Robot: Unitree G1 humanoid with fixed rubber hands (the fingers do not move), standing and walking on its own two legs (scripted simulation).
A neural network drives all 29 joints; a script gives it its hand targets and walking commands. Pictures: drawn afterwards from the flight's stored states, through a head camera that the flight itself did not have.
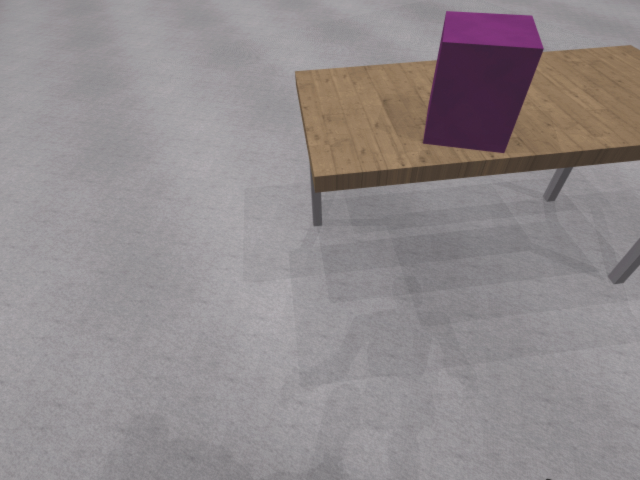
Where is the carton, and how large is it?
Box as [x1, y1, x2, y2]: [423, 11, 543, 152]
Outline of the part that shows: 446,11 428,105 423,143 503,152 543,49 532,16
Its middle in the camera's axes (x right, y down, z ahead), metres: +0.38 -0.39 +0.96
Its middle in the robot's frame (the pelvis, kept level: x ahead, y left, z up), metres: +0.99 -0.39 +0.04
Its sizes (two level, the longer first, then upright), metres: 0.210 0.200 0.250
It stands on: a table, 0.69 m high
